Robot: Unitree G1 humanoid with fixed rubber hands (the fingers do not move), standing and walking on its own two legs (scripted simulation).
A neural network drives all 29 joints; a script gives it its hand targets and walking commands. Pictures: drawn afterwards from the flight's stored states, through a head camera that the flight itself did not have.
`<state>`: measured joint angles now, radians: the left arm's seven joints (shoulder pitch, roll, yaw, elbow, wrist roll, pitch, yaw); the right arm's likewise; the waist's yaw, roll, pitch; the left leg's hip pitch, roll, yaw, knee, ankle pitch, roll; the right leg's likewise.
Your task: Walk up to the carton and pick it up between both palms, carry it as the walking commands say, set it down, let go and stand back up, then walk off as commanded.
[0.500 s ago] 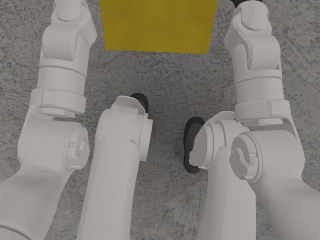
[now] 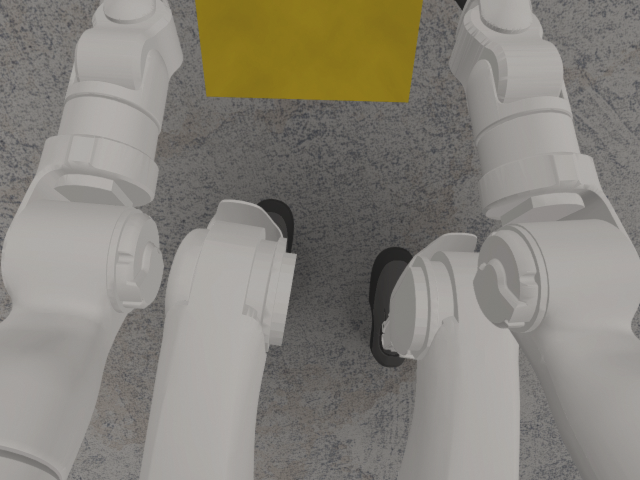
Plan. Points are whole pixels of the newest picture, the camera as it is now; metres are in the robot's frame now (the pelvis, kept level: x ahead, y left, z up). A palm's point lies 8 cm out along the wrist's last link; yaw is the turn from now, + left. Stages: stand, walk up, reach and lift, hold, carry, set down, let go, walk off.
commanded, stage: set down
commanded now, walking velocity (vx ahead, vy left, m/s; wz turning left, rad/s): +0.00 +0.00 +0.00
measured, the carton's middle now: out of the picture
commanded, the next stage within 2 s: none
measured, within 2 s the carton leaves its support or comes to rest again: rests again in 1.24 s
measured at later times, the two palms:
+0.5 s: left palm out of the picture +0.52 +0.24 -0.19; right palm out of the picture +0.56 -0.06 -0.19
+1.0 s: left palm out of the picture +0.52 +0.25 -0.20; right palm out of the picture +0.57 -0.06 -0.19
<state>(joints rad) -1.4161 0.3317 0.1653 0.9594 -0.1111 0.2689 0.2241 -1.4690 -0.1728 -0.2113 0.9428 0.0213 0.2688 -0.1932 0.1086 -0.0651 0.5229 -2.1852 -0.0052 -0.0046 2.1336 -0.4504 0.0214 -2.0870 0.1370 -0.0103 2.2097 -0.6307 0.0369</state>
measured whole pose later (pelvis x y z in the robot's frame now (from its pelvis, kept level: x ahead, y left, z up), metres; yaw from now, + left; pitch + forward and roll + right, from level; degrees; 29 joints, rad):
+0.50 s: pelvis +0.02 -0.01 -0.02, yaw +0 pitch +34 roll +0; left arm -1.39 0.34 0.20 1.10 -0.12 0.18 0.15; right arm -1.42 -0.15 -0.21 1.02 -0.02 0.19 -0.16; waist 0.10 -0.06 0.38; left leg -2.28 0.02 0.01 2.20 -0.51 0.01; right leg -2.20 0.16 0.00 2.28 -0.67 0.02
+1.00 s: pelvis +0.03 +0.00 -0.02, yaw +0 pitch +36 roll +0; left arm -1.39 0.37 0.22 1.15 -0.10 0.14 0.04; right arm -1.43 -0.15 -0.24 1.06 -0.04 0.15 -0.12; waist 0.09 -0.05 0.36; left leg -2.30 0.02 0.03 2.20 -0.52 0.03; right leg -2.21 0.16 0.02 2.28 -0.70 0.04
